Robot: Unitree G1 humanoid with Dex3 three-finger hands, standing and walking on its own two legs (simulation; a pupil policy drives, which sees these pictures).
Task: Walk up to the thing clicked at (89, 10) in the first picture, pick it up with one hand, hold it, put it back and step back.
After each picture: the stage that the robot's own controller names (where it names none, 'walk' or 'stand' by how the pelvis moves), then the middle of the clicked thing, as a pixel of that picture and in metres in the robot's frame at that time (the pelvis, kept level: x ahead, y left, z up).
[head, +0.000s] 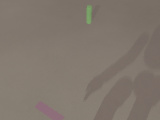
stand; (89, 14) +1.96 -0.14 -0.65
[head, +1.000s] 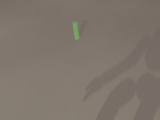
walk; (76, 30) +1.84 +0.19 -0.63
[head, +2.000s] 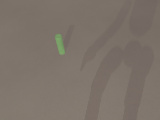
walk; (60, 44) +1.30 +0.31 -0.64
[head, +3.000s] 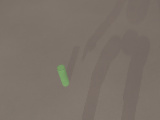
walk; (63, 76) +0.89 +0.25 -0.65
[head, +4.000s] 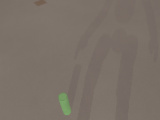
walk; (65, 104) +0.63 +0.20 -0.65
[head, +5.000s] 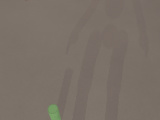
stand; (55, 116) +0.49 +0.21 -0.63
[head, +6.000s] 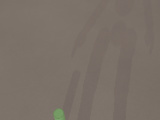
stand; out of the picture +0.45 +0.17 -0.64
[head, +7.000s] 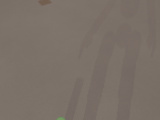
stand; out of the picture +0.43 +0.17 -0.66
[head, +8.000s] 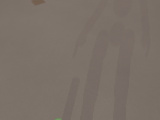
stand; out of the picture +0.41 +0.17 -0.65
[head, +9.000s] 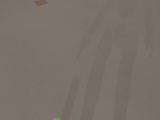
stand; out of the picture +0.43 +0.19 -0.66
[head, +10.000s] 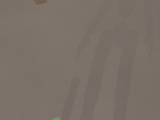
stand; out of the picture +0.42 +0.19 -0.66
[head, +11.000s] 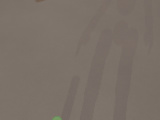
go down; out of the picture +0.42 +0.18 -0.66
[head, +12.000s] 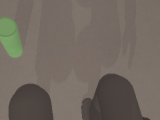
go down; (11, 41) +0.52 +0.21 -0.25
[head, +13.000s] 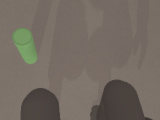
approach; (27, 48) +0.51 +0.19 -0.27
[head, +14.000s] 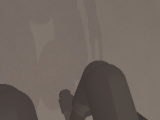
close in; out of the picture +0.51 +0.25 -0.17
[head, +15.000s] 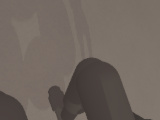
close; out of the picture +0.50 +0.26 -0.17
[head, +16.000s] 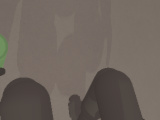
lift; out of the picture +0.39 +0.23 -0.15
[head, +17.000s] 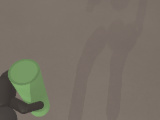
lift; (33, 93) +0.31 +0.16 +0.03
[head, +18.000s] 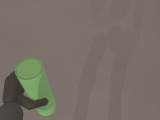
hold; (39, 91) +0.32 +0.14 +0.04
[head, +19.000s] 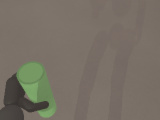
hold; (40, 94) +0.31 +0.14 +0.03
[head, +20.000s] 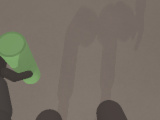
crouch; (23, 63) +0.42 +0.17 -0.04
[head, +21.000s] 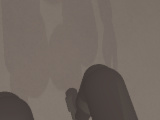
lower; out of the picture +0.51 +0.23 -0.13
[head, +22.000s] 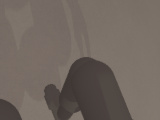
lower; out of the picture +0.49 +0.25 -0.18
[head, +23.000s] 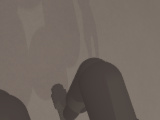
lower; out of the picture +0.48 +0.24 -0.18
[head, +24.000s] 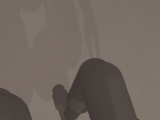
lower; out of the picture +0.47 +0.24 -0.18
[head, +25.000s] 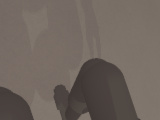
lower; out of the picture +0.46 +0.24 -0.18
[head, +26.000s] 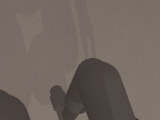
open; out of the picture +0.47 +0.23 -0.18
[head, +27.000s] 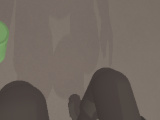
stand; out of the picture +0.45 +0.21 -0.20
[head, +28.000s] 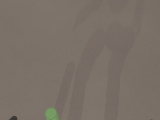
stand; (53, 118) +0.40 +0.16 -0.55
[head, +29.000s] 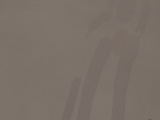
stand; out of the picture +0.39 +0.16 -0.60
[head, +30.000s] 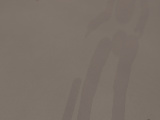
stand; out of the picture +0.39 +0.15 -0.60
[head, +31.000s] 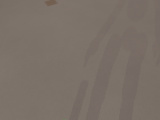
stand; out of the picture +0.42 +0.16 -0.65
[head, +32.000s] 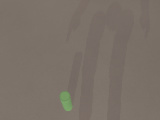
walk; (66, 101) +0.47 +0.12 -0.63
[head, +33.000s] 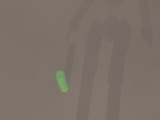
walk; (62, 81) +0.70 +0.20 -0.64
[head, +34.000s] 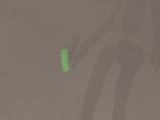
stand; (65, 60) +1.03 +0.16 -0.63
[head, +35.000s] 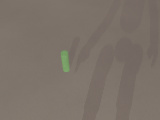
stand; (65, 61) +1.04 +0.17 -0.66
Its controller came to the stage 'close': yes
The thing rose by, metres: 0.68
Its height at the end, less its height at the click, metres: +0.00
